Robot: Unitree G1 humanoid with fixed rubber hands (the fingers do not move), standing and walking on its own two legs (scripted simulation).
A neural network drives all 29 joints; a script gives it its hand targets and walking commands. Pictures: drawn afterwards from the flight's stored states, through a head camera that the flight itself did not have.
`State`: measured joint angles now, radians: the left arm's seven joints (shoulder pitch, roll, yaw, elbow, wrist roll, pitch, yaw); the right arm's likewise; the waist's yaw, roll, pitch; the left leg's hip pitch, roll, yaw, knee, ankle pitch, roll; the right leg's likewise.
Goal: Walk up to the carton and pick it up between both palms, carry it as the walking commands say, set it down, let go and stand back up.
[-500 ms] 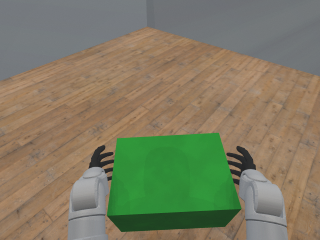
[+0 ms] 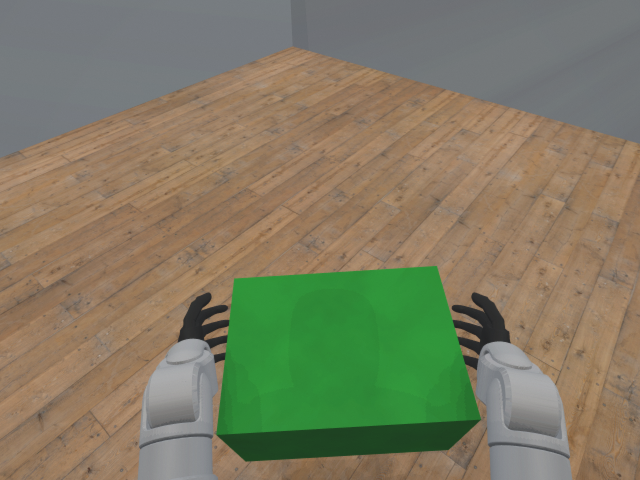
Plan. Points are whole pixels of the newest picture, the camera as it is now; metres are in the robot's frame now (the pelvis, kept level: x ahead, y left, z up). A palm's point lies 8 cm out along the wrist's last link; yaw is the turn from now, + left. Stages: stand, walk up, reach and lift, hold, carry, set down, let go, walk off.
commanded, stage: carry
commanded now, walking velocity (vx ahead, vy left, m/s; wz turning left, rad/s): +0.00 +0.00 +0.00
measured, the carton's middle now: (341, 364) +0.30 +0.00 -0.03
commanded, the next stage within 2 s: hold in 0.26 s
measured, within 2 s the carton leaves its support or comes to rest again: neither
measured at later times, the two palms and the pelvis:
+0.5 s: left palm (197, 390) +0.23 +0.18 +0.03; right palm (501, 368) +0.26 -0.19 +0.05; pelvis -0.01 -0.02 +0.01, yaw +13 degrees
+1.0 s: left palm (209, 358) +0.27 +0.17 +0.05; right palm (507, 343) +0.29 -0.20 +0.06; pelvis +0.00 -0.05 +0.02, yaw +14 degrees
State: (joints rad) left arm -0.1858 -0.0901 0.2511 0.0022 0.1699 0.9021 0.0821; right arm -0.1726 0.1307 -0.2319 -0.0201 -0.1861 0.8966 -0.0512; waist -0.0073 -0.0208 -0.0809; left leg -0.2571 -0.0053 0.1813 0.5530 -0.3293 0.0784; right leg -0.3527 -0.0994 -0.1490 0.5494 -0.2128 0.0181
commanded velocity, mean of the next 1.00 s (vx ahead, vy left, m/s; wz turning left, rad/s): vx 0.00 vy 0.00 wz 0.00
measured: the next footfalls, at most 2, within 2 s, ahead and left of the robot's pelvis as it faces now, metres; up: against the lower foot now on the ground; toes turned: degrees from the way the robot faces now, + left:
none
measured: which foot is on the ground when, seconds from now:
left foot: down 0.00-1.00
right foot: down 0.00-1.00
